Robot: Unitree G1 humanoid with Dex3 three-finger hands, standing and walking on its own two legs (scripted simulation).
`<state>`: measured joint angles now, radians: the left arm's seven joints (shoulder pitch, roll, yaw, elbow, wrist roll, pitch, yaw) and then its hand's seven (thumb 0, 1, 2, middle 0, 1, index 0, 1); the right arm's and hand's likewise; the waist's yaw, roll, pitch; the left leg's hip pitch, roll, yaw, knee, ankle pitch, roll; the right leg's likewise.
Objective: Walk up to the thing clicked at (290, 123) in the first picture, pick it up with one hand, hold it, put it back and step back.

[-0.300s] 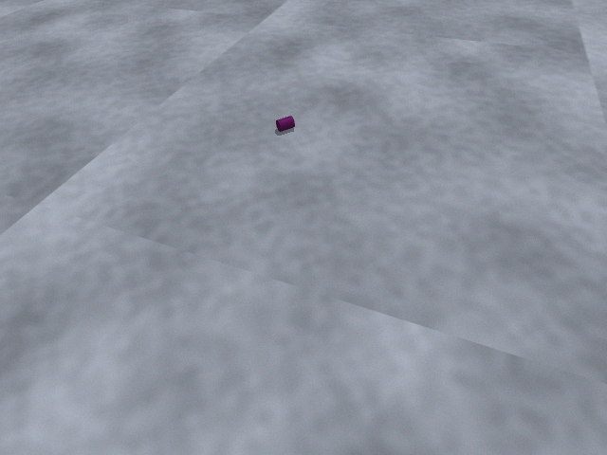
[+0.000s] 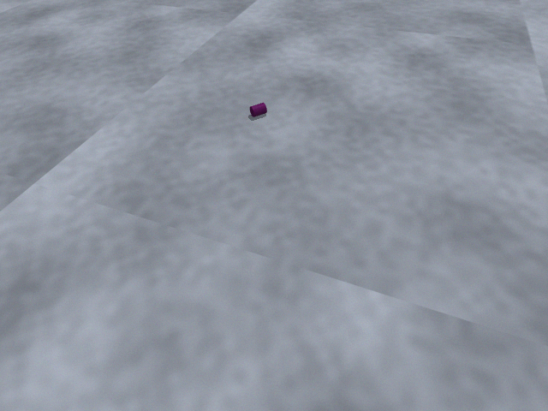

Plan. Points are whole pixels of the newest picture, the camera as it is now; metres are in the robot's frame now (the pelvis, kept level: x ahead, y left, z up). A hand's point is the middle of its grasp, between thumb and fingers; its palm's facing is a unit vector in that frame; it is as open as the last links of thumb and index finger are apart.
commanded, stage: stand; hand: left
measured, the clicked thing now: (258, 109) +2.00 +0.20 -0.75
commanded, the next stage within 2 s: walk up in 0.82 s
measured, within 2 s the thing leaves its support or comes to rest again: neither
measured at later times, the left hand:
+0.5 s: hand out of the picture +0.08 +0.25 -0.16, palm faces -0.02 -0.94 -0.34, open 7.4 cm
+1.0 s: hand out of the picture +0.09 +0.28 -0.15, palm faces +0.12 -0.93 -0.34, open 7.4 cm
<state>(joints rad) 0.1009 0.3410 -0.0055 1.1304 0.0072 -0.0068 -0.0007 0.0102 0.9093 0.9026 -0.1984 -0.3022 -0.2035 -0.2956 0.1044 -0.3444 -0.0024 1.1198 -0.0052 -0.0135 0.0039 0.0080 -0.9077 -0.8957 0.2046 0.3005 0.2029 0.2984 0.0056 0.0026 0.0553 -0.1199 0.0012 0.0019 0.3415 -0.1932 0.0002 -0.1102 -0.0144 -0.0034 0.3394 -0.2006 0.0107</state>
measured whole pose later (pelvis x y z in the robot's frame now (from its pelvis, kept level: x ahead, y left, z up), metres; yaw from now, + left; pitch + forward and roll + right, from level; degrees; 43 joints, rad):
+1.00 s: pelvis +0.02 -0.01 -0.01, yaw +6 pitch +0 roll -1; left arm 0.14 0.41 0.10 0.98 0.06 -0.04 -0.09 0.01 0.91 0.90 -0.20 -0.30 -0.21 -0.30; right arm 0.25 -0.39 -0.08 1.03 -0.03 -0.02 0.05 0.01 -0.91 -0.90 0.21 0.30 0.20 0.30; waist 0.03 -0.01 -0.01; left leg -0.31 0.00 -0.03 0.70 -0.37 0.01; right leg -0.16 -0.02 -0.10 0.49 -0.33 -0.02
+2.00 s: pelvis +0.57 +0.01 -0.01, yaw +23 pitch -1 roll -2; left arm 0.31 0.44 0.09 0.88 0.04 -0.03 -0.11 0.01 0.91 0.90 -0.20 -0.30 -0.21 -0.30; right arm 0.25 -0.43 -0.06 0.89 0.00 -0.08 0.05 0.01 -0.91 -0.90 0.21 0.30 0.20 0.30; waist 0.09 -0.01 0.04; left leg -0.56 0.08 0.08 0.71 -0.15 0.02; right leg -0.05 0.04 -0.18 0.42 -0.35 -0.06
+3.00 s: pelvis +1.10 -0.03 -0.03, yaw +25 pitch -2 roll +2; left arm 0.30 0.45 0.07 0.85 0.04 0.04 -0.10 0.02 0.91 0.90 -0.20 -0.30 -0.20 -0.30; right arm 0.32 -0.42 -0.04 0.86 0.00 -0.13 -0.03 0.01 -0.90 -0.89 0.21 0.30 0.21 0.30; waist 0.02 -0.13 0.07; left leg -0.34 0.04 0.13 0.65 -0.26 0.03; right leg -0.47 -0.04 0.02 1.13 -0.40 -0.02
